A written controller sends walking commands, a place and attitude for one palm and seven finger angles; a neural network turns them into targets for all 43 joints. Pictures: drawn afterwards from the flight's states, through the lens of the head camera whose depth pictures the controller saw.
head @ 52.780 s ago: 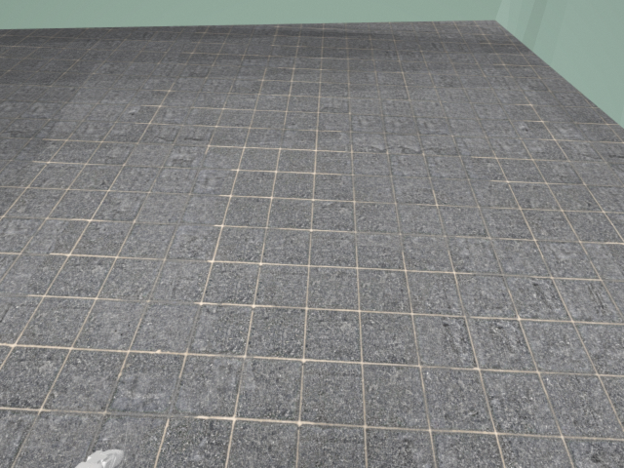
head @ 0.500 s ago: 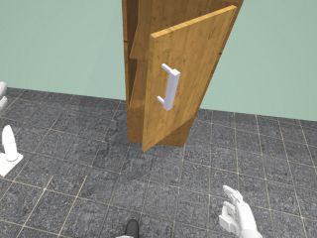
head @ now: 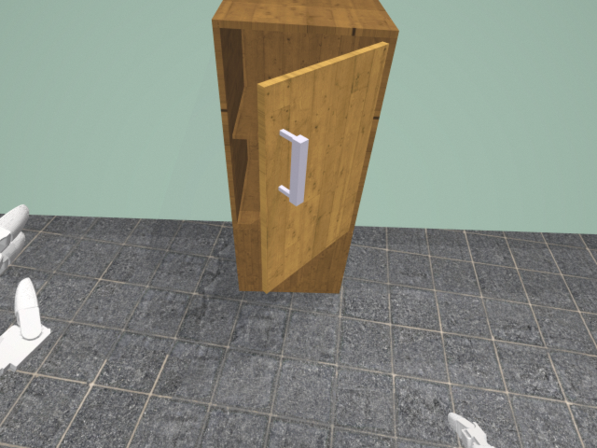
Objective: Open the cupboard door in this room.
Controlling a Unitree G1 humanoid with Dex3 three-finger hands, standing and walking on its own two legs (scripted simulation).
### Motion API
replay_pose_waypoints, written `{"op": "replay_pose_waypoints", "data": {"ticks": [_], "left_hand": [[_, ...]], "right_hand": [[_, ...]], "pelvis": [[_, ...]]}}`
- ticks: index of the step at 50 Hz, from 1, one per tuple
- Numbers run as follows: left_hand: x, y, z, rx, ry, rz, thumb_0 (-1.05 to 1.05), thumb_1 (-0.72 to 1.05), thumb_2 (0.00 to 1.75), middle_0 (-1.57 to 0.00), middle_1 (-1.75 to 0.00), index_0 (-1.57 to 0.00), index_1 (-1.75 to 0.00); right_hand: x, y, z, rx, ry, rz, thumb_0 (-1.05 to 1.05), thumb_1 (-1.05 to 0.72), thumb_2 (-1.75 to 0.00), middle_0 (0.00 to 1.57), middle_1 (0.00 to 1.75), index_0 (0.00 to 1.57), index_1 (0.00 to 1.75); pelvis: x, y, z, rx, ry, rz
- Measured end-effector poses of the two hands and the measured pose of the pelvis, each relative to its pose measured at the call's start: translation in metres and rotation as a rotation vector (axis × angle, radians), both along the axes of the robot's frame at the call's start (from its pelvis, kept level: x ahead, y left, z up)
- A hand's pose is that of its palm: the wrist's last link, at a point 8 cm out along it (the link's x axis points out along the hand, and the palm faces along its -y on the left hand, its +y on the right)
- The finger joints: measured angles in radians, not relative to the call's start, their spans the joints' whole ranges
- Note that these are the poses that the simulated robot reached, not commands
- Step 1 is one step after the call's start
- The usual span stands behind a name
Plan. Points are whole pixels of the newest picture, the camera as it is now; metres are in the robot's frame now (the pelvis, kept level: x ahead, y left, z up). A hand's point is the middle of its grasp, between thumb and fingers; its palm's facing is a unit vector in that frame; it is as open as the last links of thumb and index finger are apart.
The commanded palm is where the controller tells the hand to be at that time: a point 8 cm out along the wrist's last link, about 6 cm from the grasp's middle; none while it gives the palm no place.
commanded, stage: stop stepping back and stand still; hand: left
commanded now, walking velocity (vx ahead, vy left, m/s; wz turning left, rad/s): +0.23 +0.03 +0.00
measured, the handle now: (291, 168) +0.62 +0.05 +0.05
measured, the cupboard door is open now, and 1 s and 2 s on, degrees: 45 45 45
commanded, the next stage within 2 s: let the arm hang, fingers relaxed in 0.20 s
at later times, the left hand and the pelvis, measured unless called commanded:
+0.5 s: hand out of the picture +0.14 +0.22 -0.11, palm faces +0.13 -0.95 -0.29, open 7.4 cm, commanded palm none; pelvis +0.00 +0.01 -0.01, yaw +6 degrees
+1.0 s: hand out of the picture -0.07 +0.20 -0.17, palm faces +0.14 -0.97 -0.20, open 7.4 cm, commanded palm none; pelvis -0.01 +0.03 +0.01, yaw +5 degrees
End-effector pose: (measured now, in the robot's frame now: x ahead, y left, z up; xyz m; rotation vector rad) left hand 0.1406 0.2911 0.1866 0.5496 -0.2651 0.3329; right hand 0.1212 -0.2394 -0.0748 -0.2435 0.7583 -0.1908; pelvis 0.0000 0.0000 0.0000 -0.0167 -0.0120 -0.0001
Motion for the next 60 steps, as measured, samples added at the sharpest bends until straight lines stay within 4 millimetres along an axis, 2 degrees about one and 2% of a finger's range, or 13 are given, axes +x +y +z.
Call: {"op": "replay_pose_waypoints", "data": {"ticks": [3,9,16,18,20,22,26,28,29,37,42,48,60], "left_hand": [[-0.004,0.013,0.000,-0.007,-0.051,0.054,0.01,0.88,0.90,-0.22,-0.30,-0.21,-0.30],[0.010,0.038,-0.012,-0.064,-0.085,0.145,0.01,0.89,0.90,-0.21,-0.30,-0.21,-0.30],[0.017,0.007,-0.009,0.023,0.015,0.046,0.02,0.89,0.90,-0.21,-0.30,-0.20,-0.30],[0.026,0.006,-0.048,-0.025,0.184,0.041,0.01,0.89,0.90,-0.21,-0.30,-0.20,-0.30],[0.031,0.006,-0.109,-0.147,0.414,0.080,0.00,0.90,0.90,-0.20,-0.30,-0.20,-0.30],[0.022,0.000,-0.177,-0.282,0.654,0.129,0.00,0.90,0.90,-0.20,-0.30,-0.20,-0.30],[-0.034,-0.036,-0.289,-0.516,1.093,0.181,0.01,0.91,0.90,-0.20,-0.30,-0.19,-0.30],[-0.074,-0.060,-0.322,-0.610,1.282,0.188,0.01,0.91,0.90,-0.20,-0.30,-0.19,-0.30],[-0.089,-0.060,-0.328,-0.663,1.305,0.249,0.00,0.95,0.90,-0.20,-0.30,-0.20,-0.30],[-0.190,-0.040,-0.329,-0.678,1.583,0.407,-0.02,0.99,0.90,-0.21,-0.30,-0.20,-0.30],[-0.225,-0.037,-0.320,-0.672,1.678,0.457,0.00,0.95,0.90,-0.20,-0.30,-0.20,-0.30],[-0.228,-0.042,-0.319,-0.682,1.677,0.450,0.00,0.92,0.90,-0.20,-0.30,-0.19,-0.30],[-0.188,-0.059,-0.328,-0.707,1.569,0.340,0.00,0.91,0.90,-0.20,-0.30,-0.20,-0.30]], "right_hand": [[0.000,0.000,-0.004,-0.021,0.022,0.011,0.02,-0.90,-0.90,0.20,0.30,0.20,0.30],[0.014,0.011,-0.012,-0.021,-0.009,0.015,0.02,-0.90,-0.90,0.20,0.30,0.20,0.30],[0.028,0.033,-0.011,0.089,-0.065,0.084,0.02,-0.90,-0.90,0.20,0.30,0.20,0.30],[0.029,0.032,-0.028,0.123,-0.003,0.107,0.01,-0.90,-0.90,0.20,0.30,0.20,0.30],[0.026,0.030,-0.046,0.135,0.086,0.111,0.01,-0.90,-0.90,0.20,0.30,0.20,0.30],[0.017,0.027,-0.057,0.132,0.169,0.107,0.01,-0.90,-0.90,0.20,0.30,0.20,0.30],[-0.009,0.019,-0.062,0.087,0.304,0.074,0.01,-0.90,-0.90,0.20,0.30,0.20,0.30],[-0.028,0.016,-0.058,0.060,0.372,0.053,0.01,-0.91,-0.90,0.20,0.30,0.20,0.30],[-0.037,0.015,-0.056,0.047,0.408,0.047,0.01,-0.91,-0.90,0.20,0.30,0.20,0.30],[-0.099,0.021,-0.057,0.034,0.641,0.009,0.01,-0.91,-0.90,0.20,0.30,0.20,0.30],[-0.119,0.037,-0.064,0.075,0.688,0.000,0.01,-0.91,-0.90,0.20,0.30,0.20,0.30],[-0.129,0.058,-0.071,0.125,0.692,0.005,0.01,-0.91,-0.90,0.20,0.30,0.20,0.30],[-0.138,0.072,-0.073,0.156,0.666,-0.016,0.01,-0.91,-0.90,0.20,0.30,0.20,0.30]], "pelvis": [[0.002,0.005,-0.002,0.005,-0.002,0.008],[-0.002,0.015,-0.011,0.017,-0.021,0.032],[-0.003,0.004,-0.007,0.025,-0.002,0.035],[-0.002,0.005,-0.008,0.013,0.010,0.048],[0.000,0.006,-0.010,0.012,0.010,0.066],[0.001,0.007,-0.012,0.015,0.000,0.085],[0.003,0.008,-0.014,0.021,-0.032,0.103],[0.003,0.009,-0.010,0.027,-0.040,0.096],[0.003,0.009,-0.008,0.023,-0.038,0.100],[-0.001,0.016,0.004,0.003,-0.019,0.104],[-0.003,0.023,0.007,0.006,-0.021,0.099],[-0.007,0.030,0.007,0.011,-0.027,0.095],[-0.013,0.035,0.006,0.017,-0.032,0.087]]}}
